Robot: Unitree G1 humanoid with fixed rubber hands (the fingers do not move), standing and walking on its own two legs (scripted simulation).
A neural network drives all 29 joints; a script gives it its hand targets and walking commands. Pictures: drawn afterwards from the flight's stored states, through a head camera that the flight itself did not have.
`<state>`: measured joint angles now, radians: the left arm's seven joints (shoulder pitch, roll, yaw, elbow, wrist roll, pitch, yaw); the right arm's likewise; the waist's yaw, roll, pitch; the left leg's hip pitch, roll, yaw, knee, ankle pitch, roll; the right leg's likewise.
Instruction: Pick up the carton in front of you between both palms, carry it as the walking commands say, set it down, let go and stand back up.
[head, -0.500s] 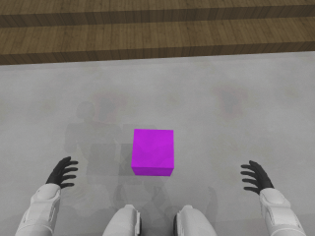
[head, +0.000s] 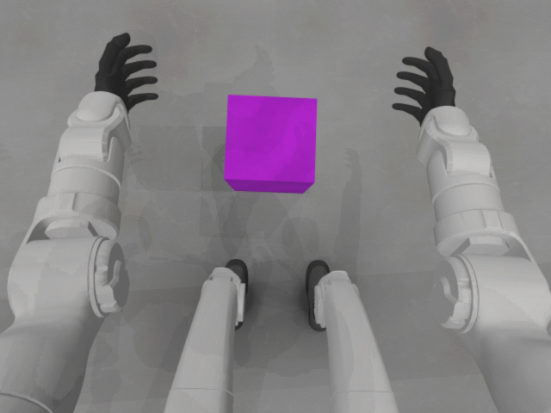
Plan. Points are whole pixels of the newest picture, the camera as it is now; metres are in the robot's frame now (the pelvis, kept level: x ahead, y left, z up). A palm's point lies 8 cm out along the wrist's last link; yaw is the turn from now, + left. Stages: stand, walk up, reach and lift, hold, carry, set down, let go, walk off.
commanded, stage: reach and lift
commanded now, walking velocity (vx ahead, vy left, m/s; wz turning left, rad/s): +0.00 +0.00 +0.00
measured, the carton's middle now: (270, 150) +0.53 +0.02 -0.54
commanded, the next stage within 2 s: none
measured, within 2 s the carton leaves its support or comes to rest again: leaves its support in 1.98 s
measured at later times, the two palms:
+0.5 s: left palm (168, 106) +0.54 +0.21 -0.23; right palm (378, 115) +0.54 -0.17 -0.24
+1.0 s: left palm (195, 140) +0.53 +0.21 -0.44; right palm (348, 145) +0.53 -0.16 -0.44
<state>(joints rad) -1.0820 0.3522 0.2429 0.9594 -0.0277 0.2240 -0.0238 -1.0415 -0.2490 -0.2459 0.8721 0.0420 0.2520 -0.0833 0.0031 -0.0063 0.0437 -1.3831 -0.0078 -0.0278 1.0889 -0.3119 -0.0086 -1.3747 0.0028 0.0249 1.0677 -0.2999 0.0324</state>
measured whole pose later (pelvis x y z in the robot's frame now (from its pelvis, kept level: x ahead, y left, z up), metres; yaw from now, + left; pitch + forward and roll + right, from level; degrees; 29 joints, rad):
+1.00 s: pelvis -0.03 -0.01 -0.27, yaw -1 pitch +41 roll -2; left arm -1.54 0.44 0.13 1.18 -0.15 0.09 0.06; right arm -1.51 -0.32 -0.19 1.11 0.14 0.11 -0.13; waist 0.01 -0.02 0.32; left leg -2.27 -0.05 -0.07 2.10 -0.54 -0.05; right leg -2.25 0.07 0.04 2.08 -0.54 0.08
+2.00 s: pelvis -0.02 +0.00 -0.30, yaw -1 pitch +37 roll -2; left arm -1.43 0.31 0.12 0.97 -0.11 0.23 0.14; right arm -1.39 -0.19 -0.25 0.91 0.10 0.23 -0.19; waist 0.01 -0.04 0.33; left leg -2.27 -0.04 -0.05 2.22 -0.61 -0.03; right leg -2.25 0.10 0.06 2.20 -0.61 0.09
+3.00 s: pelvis +0.01 -0.01 -0.05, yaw +2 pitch +34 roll -1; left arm -0.76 -0.03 0.38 0.68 0.19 0.36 0.06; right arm -0.73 0.09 -0.42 0.63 -0.18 0.35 -0.08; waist 0.00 -0.01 -0.22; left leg -1.51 -0.10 -0.12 1.40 -0.48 -0.05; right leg -1.49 0.10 0.12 1.39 -0.49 0.06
